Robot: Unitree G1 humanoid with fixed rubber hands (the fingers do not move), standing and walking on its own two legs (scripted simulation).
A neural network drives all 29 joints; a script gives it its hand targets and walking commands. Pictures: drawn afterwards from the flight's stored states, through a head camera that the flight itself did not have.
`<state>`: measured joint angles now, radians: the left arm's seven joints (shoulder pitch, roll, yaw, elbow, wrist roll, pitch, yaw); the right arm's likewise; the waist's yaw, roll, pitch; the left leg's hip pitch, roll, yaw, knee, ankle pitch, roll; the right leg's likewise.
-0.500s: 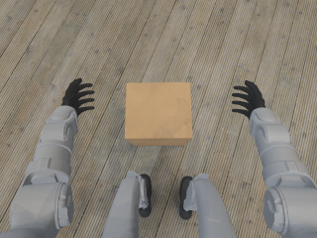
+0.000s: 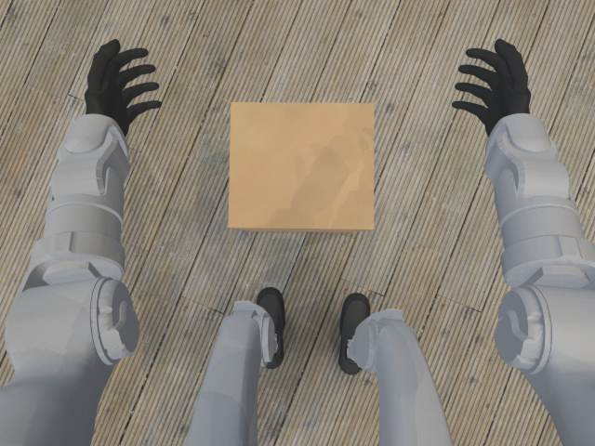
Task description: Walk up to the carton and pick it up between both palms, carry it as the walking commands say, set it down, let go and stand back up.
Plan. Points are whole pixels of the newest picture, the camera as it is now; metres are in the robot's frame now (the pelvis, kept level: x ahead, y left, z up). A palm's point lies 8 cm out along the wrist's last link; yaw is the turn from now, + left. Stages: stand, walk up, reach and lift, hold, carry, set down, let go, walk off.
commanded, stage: reach and lift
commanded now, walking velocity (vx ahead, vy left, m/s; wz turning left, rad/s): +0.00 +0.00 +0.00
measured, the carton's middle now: (302, 178) +0.49 +0.04 -0.50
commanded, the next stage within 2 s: none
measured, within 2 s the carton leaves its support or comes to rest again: neither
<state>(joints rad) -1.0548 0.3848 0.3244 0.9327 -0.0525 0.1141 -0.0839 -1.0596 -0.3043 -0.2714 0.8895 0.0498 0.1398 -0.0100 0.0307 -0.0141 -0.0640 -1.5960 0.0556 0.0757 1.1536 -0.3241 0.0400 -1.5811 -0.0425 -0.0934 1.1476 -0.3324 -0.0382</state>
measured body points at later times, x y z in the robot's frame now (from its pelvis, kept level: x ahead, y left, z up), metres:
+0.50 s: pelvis -0.03 +0.00 -0.14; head +0.29 +0.00 +0.18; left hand +0.49 +0.26 -0.25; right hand +0.52 -0.20 -0.25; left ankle +0.08 +0.10 -0.60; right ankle +0.08 -0.11 -0.60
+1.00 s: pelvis -0.04 +0.00 -0.24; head +0.30 +0.01 +0.04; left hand +0.48 +0.25 -0.40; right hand +0.51 -0.19 -0.39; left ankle +0.08 +0.11 -0.60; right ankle +0.08 -0.11 -0.60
